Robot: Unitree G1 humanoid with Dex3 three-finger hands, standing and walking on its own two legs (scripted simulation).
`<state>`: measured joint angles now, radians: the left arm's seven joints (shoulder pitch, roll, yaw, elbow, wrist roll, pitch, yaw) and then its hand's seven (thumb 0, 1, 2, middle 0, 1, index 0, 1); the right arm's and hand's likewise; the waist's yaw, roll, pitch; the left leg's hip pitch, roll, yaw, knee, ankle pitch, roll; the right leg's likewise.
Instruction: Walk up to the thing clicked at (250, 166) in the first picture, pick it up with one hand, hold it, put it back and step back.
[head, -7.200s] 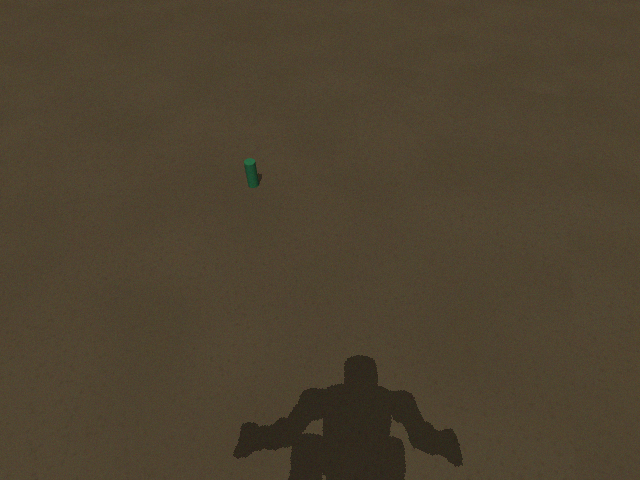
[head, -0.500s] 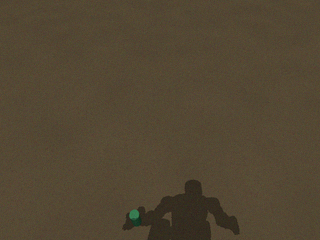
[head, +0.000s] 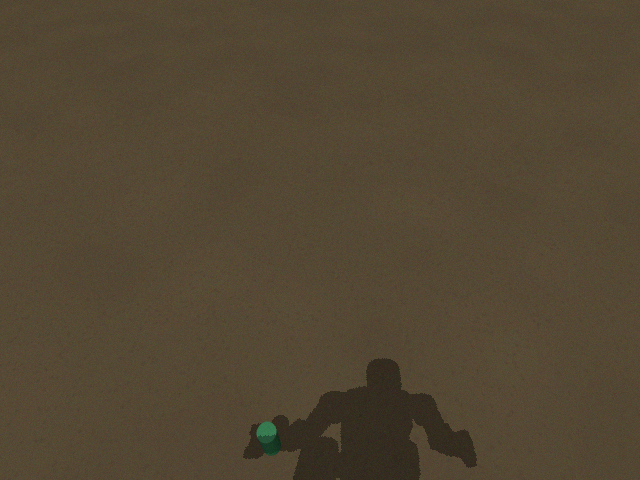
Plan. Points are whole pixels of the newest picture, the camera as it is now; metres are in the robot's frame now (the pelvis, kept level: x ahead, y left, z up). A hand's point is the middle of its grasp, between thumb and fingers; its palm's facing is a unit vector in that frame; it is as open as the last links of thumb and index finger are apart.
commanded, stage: stand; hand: left
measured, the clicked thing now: (269, 439) +0.34 +0.18 -0.71
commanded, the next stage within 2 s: go down in 0.58 s
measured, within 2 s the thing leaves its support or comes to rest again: neither
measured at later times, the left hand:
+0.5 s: hand out of the picture +0.07 +0.26 -0.16, palm faces -0.04 -0.94 -0.34, open 7.4 cm
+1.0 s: hand (158, 472) +0.16 +0.26 -0.17, palm faces +0.03 -0.94 -0.33, open 12.8 cm
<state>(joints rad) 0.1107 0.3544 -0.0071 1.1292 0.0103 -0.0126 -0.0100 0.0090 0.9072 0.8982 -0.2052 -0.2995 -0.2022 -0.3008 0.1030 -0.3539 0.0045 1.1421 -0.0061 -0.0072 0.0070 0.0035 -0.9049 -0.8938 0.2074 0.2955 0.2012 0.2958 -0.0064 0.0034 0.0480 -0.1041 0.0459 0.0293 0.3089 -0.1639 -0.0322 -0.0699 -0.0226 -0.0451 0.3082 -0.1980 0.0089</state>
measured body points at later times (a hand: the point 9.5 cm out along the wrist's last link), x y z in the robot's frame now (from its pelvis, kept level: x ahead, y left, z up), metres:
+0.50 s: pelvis +0.00 +0.00 +0.00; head +0.01 +0.00 +0.45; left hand +0.08 +0.30 -0.13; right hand +0.08 -0.30 -0.13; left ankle +0.00 +0.14 -0.75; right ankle -0.02 -0.12 -0.75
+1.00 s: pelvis -0.01 +0.00 -0.03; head +0.05 +0.01 +0.42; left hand +0.16 +0.31 -0.14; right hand +0.08 -0.26 -0.15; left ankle +0.00 +0.14 -0.75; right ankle -0.02 -0.12 -0.75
